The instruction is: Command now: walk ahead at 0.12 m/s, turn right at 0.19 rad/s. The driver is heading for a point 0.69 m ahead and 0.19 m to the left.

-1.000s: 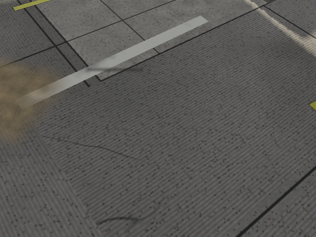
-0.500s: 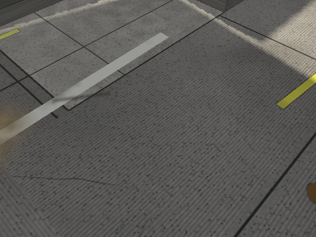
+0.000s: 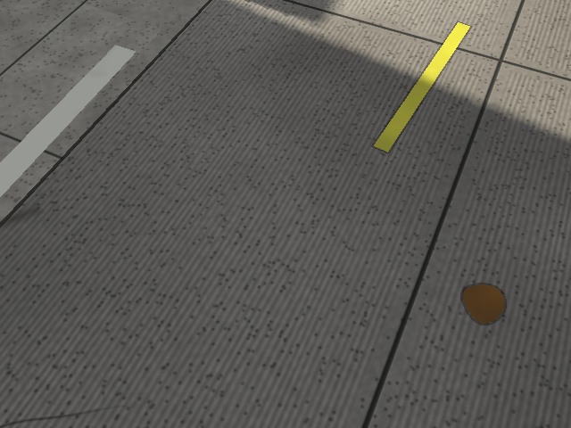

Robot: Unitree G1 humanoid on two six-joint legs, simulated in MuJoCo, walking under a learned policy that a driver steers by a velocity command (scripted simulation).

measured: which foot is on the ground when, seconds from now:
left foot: up 0.00-0.42, down 0.44-0.88, up 0.90-1.00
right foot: down 0.00-0.44, up 0.46-0.84, down 0.86-1.00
